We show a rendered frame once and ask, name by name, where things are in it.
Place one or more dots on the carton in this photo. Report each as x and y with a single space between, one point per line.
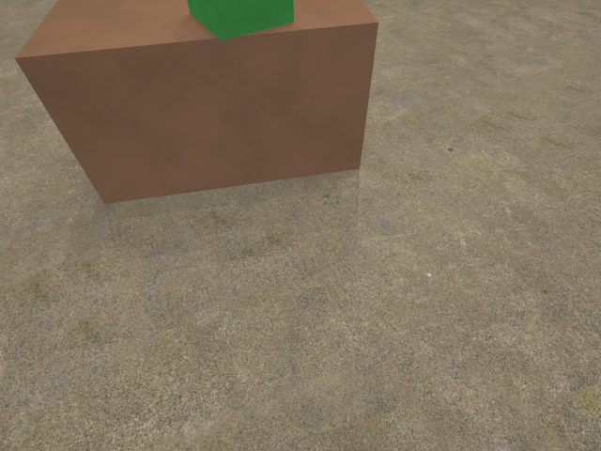
228 19

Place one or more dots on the pedestal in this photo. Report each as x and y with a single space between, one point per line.
151 103

